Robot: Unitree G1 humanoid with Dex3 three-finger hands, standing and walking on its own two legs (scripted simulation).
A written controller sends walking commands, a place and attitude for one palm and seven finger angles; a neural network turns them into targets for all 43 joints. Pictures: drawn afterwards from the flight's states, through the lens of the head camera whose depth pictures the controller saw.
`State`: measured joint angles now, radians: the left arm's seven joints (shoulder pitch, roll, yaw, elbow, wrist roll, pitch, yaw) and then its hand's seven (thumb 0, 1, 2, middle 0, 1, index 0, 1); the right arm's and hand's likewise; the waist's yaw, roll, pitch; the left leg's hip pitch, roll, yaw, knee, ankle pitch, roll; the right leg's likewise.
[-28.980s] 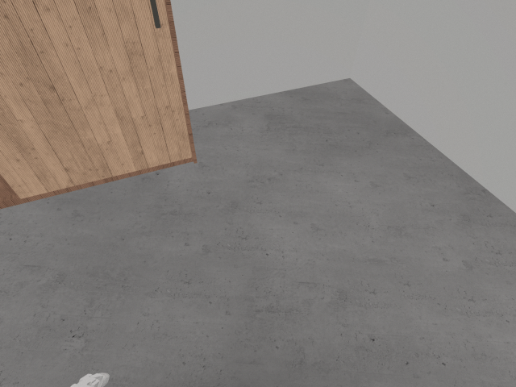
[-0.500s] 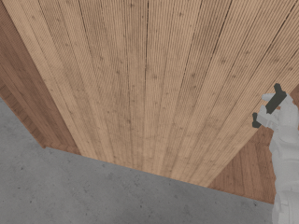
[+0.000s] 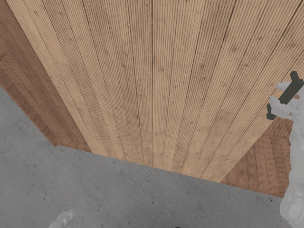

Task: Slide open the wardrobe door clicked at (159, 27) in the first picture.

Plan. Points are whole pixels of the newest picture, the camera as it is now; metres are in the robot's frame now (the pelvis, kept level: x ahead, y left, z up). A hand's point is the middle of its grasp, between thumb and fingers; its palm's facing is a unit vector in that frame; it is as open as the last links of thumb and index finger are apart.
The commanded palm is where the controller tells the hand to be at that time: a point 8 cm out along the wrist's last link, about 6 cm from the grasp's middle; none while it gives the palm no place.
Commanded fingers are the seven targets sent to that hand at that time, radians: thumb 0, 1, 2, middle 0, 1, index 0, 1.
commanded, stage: loosen the grip on the handle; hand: right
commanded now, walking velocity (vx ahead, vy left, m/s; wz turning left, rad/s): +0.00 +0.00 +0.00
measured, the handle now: (281, 96) +0.49 -0.30 +0.09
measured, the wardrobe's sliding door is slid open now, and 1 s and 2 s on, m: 0.54 0.54 0.54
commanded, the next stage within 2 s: slip the hand off the handle in 0.42 s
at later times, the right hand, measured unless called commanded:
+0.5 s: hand (286, 108) +0.44 -0.29 +0.10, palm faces +0.33 +0.90 -0.28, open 14.4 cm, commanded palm +0.40 -0.33 +0.11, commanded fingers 0.00 0.55 -0.20 0.25 1.15 0.25 1.15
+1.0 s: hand out of the picture +0.42 -0.36 +0.10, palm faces +0.37 +0.88 -0.29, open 14.7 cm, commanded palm +0.39 -0.38 +0.11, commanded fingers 0.00 0.55 -0.20 0.25 1.15 0.25 1.15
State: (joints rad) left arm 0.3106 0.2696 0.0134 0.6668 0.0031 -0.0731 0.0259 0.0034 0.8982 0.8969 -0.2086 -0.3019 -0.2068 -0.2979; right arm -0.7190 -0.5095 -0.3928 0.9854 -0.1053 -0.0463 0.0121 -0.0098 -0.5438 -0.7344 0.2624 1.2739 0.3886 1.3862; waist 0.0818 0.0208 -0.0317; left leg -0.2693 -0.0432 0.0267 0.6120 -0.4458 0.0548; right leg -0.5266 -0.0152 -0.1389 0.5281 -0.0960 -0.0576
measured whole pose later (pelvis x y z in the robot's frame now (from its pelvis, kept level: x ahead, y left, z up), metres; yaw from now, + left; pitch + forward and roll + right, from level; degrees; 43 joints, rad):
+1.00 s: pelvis -0.04 -0.04 -0.02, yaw -3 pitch +8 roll +5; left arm 0.39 0.29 -0.02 0.68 -0.03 -0.04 0.06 0.00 0.90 0.90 -0.21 -0.30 -0.21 -0.30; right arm -0.90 -0.63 -0.31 1.12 -0.12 -0.06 -0.01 -0.01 0.54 -0.20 0.25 1.15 0.25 1.15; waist 0.09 0.00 -0.04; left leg -0.43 -0.05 0.10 0.74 -0.45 0.01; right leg -0.73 -0.01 -0.06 0.69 -0.11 -0.10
